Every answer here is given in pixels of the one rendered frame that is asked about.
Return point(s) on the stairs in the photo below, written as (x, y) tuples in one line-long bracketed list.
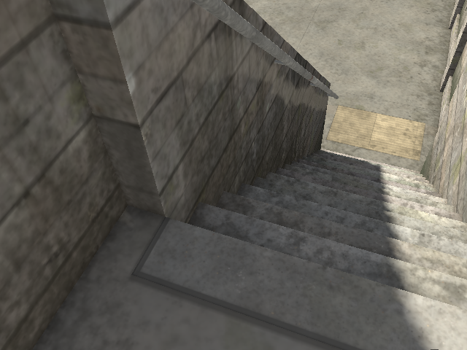
[(373, 220)]

